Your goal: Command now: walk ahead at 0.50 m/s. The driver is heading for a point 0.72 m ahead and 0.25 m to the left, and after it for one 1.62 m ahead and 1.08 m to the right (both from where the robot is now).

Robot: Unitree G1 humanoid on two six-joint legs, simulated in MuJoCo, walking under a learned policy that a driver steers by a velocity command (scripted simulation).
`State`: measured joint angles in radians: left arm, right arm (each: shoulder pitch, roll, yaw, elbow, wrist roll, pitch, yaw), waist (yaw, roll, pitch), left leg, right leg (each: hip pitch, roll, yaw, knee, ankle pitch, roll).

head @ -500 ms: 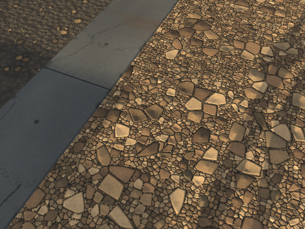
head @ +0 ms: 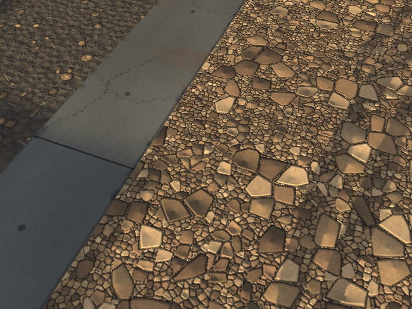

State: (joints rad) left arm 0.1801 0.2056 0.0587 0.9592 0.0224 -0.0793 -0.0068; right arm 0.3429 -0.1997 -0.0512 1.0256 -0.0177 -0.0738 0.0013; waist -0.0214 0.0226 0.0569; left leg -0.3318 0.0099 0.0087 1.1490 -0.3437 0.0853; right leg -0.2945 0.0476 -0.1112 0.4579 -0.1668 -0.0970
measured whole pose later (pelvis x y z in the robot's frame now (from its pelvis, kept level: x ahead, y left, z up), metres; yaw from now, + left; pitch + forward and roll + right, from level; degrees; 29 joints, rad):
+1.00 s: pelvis +0.54 +0.03 -0.01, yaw +16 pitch +2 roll +1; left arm -0.02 0.21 0.03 0.76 0.04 -0.09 0.00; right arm 0.45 -0.24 -0.08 0.96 -0.01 -0.06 0.00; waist -0.09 0.00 0.03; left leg -0.06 -0.10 -0.16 0.58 -0.45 0.07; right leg -0.45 0.00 0.00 0.51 -0.09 -0.02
